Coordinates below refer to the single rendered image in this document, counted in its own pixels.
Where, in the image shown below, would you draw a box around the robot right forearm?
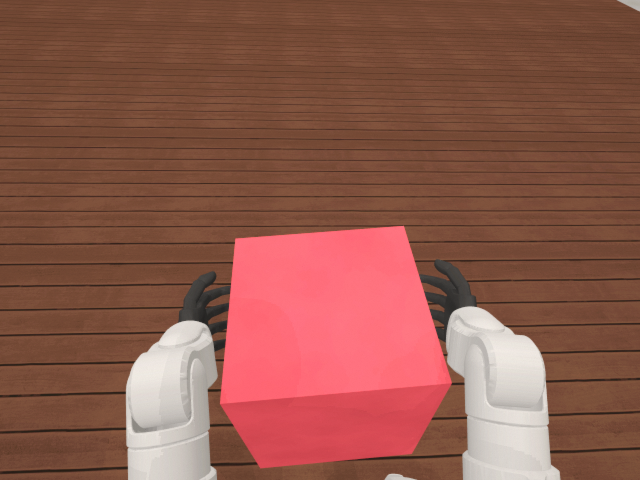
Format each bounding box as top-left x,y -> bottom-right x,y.
446,307 -> 560,480

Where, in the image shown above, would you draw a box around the robot left forearm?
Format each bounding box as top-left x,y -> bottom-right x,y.
126,321 -> 218,480

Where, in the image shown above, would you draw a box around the robot left hand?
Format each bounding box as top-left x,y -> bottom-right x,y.
178,271 -> 231,352

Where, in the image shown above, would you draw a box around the carton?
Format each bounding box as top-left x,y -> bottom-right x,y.
220,226 -> 452,468

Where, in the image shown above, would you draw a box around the robot right hand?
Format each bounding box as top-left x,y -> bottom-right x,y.
419,259 -> 477,342

